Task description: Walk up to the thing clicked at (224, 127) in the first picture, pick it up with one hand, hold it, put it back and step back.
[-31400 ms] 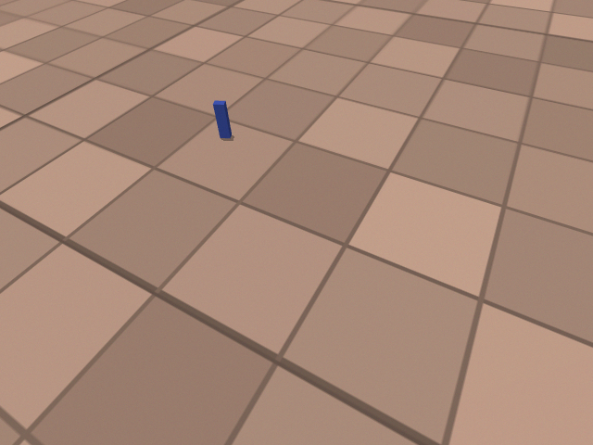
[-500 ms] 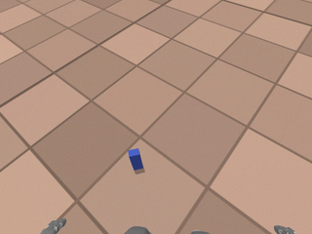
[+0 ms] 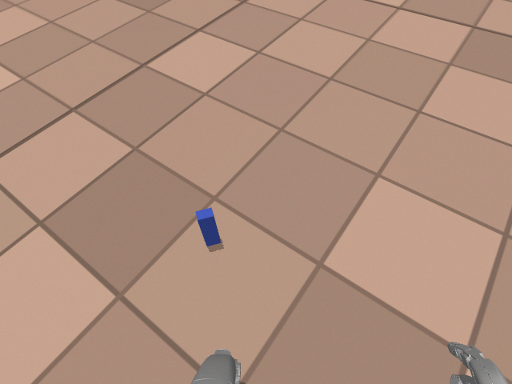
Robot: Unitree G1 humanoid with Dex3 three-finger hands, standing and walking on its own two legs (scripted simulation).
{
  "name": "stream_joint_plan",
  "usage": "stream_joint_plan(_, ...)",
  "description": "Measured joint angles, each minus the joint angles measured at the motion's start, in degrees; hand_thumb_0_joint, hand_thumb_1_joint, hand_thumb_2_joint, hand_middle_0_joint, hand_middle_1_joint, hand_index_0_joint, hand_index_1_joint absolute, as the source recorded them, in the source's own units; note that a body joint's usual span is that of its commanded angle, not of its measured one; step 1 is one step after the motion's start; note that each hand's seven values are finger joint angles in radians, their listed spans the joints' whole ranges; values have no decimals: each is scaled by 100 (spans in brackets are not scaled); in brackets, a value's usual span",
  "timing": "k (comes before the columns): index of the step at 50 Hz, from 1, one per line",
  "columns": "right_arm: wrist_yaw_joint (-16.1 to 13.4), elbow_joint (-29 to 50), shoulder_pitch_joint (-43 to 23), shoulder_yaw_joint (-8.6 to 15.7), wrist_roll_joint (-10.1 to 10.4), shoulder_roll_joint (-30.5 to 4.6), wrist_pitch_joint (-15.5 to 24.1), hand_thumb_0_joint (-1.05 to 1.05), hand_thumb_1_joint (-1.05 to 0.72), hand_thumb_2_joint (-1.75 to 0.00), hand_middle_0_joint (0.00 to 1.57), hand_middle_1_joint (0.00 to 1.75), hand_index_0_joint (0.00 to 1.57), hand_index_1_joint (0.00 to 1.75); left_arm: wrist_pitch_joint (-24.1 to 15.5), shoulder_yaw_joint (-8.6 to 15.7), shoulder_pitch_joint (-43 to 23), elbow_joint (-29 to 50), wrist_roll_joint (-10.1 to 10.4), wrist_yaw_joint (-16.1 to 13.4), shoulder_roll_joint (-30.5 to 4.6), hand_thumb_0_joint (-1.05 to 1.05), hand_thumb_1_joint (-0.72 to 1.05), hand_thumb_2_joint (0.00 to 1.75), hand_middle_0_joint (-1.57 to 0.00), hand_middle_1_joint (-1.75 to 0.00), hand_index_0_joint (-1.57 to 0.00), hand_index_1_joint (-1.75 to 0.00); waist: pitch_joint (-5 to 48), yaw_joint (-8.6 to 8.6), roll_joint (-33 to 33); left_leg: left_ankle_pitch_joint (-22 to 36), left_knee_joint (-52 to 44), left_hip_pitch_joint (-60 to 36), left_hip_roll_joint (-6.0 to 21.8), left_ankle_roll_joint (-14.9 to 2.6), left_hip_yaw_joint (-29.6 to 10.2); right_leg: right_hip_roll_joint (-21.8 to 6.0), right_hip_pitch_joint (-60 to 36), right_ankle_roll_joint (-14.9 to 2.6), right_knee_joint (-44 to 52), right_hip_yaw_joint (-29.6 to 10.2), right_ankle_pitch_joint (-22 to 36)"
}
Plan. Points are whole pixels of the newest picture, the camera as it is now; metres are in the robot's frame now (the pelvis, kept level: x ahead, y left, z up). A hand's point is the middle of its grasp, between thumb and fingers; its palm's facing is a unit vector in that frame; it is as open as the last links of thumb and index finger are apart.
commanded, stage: step back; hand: left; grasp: from the side
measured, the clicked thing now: (209, 228) +0.72 +0.24 -0.64
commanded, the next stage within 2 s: stand in 1.80 s
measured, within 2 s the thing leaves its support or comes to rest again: neither
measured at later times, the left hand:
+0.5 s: hand out of the picture -0.06 +0.25 -0.13, palm faces +0.02 -0.93 -0.38, open 7.4 cm
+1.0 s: hand out of the picture -0.26 +0.22 -0.12, palm faces +0.13 -0.89 -0.43, open 7.4 cm
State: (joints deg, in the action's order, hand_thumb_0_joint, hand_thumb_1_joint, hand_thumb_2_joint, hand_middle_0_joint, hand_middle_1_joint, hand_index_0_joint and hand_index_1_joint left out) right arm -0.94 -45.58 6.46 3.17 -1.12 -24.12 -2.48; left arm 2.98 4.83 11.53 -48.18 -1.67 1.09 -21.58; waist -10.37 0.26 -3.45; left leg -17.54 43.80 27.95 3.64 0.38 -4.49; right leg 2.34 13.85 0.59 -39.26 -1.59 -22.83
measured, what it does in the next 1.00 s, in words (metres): walks backwards: left foot, then right foot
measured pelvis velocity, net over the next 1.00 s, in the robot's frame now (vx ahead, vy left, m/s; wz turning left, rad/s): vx -0.29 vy -0.07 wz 0.12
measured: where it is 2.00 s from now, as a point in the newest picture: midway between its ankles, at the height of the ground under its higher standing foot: outside the picture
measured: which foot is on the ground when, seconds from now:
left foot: up 0.00-0.22, down 0.24-0.62, up 0.64-0.92, down 0.94-1.00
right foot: down 0.00-0.26, up 0.28-0.56, down 0.58-1.00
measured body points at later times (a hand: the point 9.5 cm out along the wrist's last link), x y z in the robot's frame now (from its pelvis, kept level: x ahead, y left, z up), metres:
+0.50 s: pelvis -0.16 -0.03 +0.01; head -0.10 -0.01 +0.46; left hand -0.06 +0.29 -0.11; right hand -0.03 -0.34 -0.09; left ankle -0.08 +0.11 -0.71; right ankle -0.19 -0.17 -0.65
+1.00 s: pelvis -0.29 -0.07 +0.01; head -0.27 -0.08 +0.46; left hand -0.27 +0.26 -0.09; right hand -0.18 -0.37 -0.12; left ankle -0.30 +0.05 -0.71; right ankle -0.23 -0.18 -0.71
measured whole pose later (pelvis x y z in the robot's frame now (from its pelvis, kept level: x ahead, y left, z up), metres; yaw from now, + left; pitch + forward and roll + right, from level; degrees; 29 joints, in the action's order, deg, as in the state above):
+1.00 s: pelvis -0.29 -0.07 +0.01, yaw +7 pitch -3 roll +2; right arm 0.9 -55.1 12.4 2.9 -2.2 -21.2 -1.6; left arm 1.2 3.5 12.4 -51.2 -1.6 0.1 -22.5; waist -6.0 2.3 0.5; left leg -19.5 35.1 13.0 -2.5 -0.9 -0.6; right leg -3.4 20.2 -0.9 -41.8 1.9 -22.4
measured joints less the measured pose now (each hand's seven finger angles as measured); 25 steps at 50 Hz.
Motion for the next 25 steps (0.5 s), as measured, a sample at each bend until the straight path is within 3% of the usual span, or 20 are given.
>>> stream_joint_plan(2,-38,-132,88,26,43,15,-78,0,-90,-90,21,30,20,30,10,-61,98,31,-14,21,49,1,90,90,-20,-30,-20,-30,108,109,144,-784,992,221,-486,-4,-184,-172,163,-57,-89,-116,76)
stream_joint_plan(4,-37,-192,225,24,92,-20,-62,0,-90,-90,20,30,20,30,25,-102,129,31,-26,-10,116,1,90,90,-20,-30,-20,-30,178,136,198,-887,1814,305,-822,-37,-261,-304,228,-65,40,-161,252)
stream_joint_plan(6,-32,-218,371,0,111,-32,-9,0,-91,-90,20,30,20,30,43,-107,85,56,-54,-44,130,1,90,90,-21,-30,-20,-30,215,111,234,-908,2045,172,-926,-35,-191,-389,325,-56,144,-143,412)
stream_joint_plan(10,-12,-292,603,-47,61,30,34,0,-91,-90,20,30,20,30,21,-96,-136,263,-71,-117,39,1,90,90,-21,-30,-20,-30,181,37,280,-986,823,-619,-724,-40,97,-448,601,-4,124,31,609)
stream_joint_plan(12,0,-335,696,-59,20,78,83,0,-91,-90,20,30,20,30,36,-99,-289,396,-14,-130,-36,1,90,90,-21,-30,-20,-30,133,-23,312,-459,-390,-1156,-585,-76,281,-489,797,27,-106,168,589)
stream_joint_plan(13,-6,-401,681,-49,-14,164,106,0,-91,-90,20,30,20,30,54,-92,-404,432,13,-136,-101,1,90,90,-21,-30,-20,-30,45,-20,465,-263,-623,-1243,-667,-110,347,-596,894,40,-277,146,559)
stream_joint_plan(14,6,-453,648,-64,-52,253,101,0,-91,-90,20,30,20,30,77,-74,-500,447,43,-146,-143,1,90,90,-21,-30,-20,-30,-51,42,614,-205,-605,-1228,-733,-141,420,-589,983,-28,-467,-12,476)
stream_joint_plan(17,77,-464,597,-156,-76,346,117,1,-90,-90,20,30,20,30,159,-63,-588,376,106,-187,-128,1,90,90,-20,-30,-20,-30,-80,-13,562,-62,-531,-1053,-566,-169,320,33,1287,-140,-1768,-466,-666)
stream_joint_plan(19,53,-439,537,-192,-91,391,125,1,-90,-90,21,30,20,30,178,-64,-555,333,146,-181,-140,1,90,90,-20,-30,-20,-30,-23,-6,573,136,-698,-1000,-461,-144,320,306,1411,-179,-2563,-654,-736)
stream_joint_plan(22,25,-320,377,-169,-116,363,118,1,-90,-90,21,30,21,30,152,-51,-422,274,128,-133,-132,1,90,90,-20,-30,-20,-30,39,12,517,367,-826,-843,-292,-135,345,363,1279,-81,-2916,-618,-723)
stream_joint_plan(25,6,-127,188,-124,-130,290,131,1,-90,-90,21,30,21,30,141,-47,-280,200,95,-82,-137,1,90,90,-20,-30,-20,-30,52,48,456,548,-828,-623,-138,-112,401,187,853,20,-2249,-495,-756)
